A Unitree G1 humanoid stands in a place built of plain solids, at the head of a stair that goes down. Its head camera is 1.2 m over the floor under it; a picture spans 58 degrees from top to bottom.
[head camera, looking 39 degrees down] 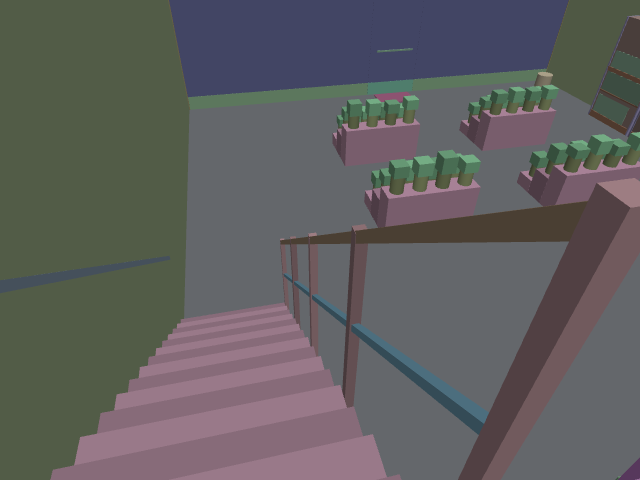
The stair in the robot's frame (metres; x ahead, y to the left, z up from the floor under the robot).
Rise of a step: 0.18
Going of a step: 0.22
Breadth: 1.21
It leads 13 degrees to the left of straight ahead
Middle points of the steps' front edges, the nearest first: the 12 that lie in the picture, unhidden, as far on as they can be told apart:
0.88 0.44 -0.54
1.09 0.49 -0.72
1.30 0.54 -0.89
1.52 0.58 -1.07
1.73 0.63 -1.24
1.94 0.68 -1.42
2.16 0.73 -1.60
2.37 0.78 -1.77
2.59 0.82 -1.95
2.80 0.87 -2.13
3.01 0.92 -2.30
3.23 0.97 -2.48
